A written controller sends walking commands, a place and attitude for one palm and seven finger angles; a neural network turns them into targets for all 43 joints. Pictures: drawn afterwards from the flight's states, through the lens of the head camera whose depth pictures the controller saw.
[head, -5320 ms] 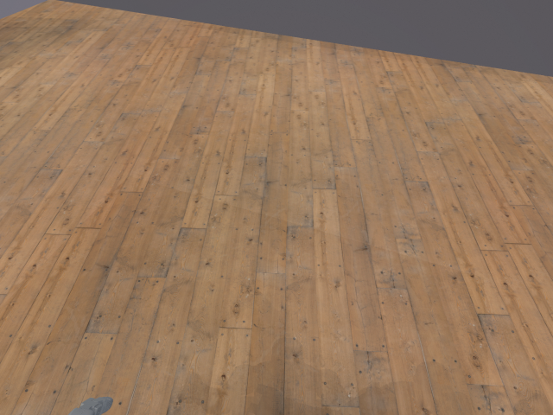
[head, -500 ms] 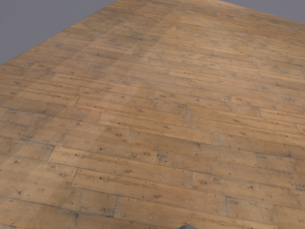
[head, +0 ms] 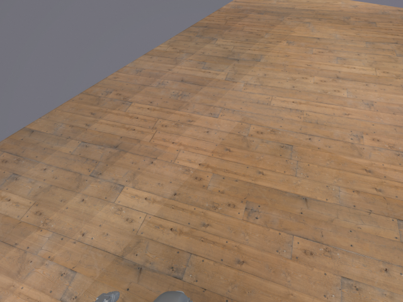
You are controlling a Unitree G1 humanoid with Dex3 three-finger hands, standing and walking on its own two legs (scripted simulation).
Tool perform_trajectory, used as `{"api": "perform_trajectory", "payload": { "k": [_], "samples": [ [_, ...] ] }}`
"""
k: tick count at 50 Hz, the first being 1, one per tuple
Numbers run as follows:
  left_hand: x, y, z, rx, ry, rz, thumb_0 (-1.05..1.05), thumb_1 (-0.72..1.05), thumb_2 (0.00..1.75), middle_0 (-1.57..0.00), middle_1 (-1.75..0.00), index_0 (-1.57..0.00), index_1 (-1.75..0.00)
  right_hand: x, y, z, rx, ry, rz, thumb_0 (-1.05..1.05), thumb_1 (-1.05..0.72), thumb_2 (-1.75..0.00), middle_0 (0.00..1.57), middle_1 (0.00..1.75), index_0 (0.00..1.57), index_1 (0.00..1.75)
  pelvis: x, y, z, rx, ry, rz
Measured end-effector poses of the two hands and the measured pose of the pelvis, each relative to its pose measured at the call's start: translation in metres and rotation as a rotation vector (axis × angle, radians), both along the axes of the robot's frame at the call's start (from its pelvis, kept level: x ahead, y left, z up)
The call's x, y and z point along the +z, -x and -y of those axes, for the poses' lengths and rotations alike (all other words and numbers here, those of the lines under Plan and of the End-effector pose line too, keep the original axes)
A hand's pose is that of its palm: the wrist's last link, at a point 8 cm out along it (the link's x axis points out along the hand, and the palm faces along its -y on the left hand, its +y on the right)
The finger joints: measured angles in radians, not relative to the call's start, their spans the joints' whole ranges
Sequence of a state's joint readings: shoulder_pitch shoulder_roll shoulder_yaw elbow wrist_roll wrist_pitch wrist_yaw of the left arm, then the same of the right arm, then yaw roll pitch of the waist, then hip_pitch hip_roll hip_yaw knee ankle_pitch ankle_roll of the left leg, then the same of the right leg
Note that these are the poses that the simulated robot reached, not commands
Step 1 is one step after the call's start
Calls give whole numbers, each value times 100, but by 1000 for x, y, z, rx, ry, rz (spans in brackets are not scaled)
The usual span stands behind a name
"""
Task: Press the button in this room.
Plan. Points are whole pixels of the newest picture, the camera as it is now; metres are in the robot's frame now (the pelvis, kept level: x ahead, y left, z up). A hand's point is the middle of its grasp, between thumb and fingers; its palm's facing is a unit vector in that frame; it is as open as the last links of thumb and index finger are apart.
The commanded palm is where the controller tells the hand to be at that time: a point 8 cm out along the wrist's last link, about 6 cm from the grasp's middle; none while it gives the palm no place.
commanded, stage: turn or walk to find it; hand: left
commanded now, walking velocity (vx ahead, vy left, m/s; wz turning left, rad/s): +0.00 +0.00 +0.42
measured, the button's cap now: out of the picture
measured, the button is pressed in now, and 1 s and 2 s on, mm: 0 0 0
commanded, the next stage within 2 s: none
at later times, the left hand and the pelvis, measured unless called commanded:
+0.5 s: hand out of the picture -0.05 +0.28 -0.18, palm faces +0.27 -0.93 -0.24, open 7.3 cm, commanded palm none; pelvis -0.03 +0.06 +0.00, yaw +13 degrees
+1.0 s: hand out of the picture -0.04 +0.21 -0.14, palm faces +0.42 -0.86 -0.28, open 7.3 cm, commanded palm none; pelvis -0.05 +0.00 +0.00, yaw +26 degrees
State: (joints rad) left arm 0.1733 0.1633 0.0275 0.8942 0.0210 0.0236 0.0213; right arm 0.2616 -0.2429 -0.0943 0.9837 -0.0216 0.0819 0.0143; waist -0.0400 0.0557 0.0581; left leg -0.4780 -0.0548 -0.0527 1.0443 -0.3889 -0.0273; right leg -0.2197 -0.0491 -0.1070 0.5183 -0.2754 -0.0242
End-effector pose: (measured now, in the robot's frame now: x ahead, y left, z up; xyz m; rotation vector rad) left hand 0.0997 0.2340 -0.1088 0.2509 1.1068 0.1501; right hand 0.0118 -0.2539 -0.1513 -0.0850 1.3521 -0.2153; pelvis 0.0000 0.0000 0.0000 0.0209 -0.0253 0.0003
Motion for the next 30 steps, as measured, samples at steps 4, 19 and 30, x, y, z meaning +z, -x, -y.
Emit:
{"api": "perform_trajectory", "payload": {
  "k": [4,19,30],
  "samples": [
    [-2,29,-1,56,5,-37,1,91,90,-21,-30,-21,-30,4,0,6,42,8,-24,0,-91,-90,19,30,20,30,3,4,2,45,-3,2],
    [-50,157,-67,296,67,-236,1,91,90,-21,-30,-21,-30,24,-84,-60,297,93,131,0,-91,-90,19,29,19,30,-12,26,-45,176,21,-9],
    [-26,158,-91,359,52,-152,1,91,90,-20,-30,-20,-30,35,-92,-101,380,51,176,0,-91,-90,20,30,20,30,5,36,-59,257,34,-8]
  ]
}}
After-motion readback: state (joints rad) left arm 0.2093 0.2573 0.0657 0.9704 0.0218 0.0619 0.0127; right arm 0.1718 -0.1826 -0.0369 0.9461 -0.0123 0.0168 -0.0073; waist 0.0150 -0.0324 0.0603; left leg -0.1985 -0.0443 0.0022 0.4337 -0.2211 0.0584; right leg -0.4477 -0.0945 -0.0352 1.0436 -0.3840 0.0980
